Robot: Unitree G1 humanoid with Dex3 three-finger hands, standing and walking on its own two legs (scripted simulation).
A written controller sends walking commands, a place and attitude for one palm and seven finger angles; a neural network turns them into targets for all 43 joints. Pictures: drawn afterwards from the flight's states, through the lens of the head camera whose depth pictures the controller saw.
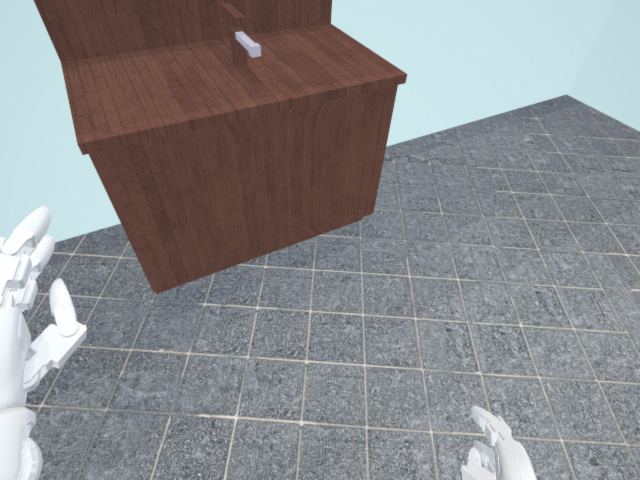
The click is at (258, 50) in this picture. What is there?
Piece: tap's lever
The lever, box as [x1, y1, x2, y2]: [248, 43, 260, 57]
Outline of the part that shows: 257,43 248,44 249,54 252,57 260,55 260,46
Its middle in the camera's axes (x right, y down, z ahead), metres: -0.19 -0.53 +1.08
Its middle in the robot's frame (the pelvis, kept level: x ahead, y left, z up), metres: +1.16 +0.26 +0.04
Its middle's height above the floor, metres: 0.82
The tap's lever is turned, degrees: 0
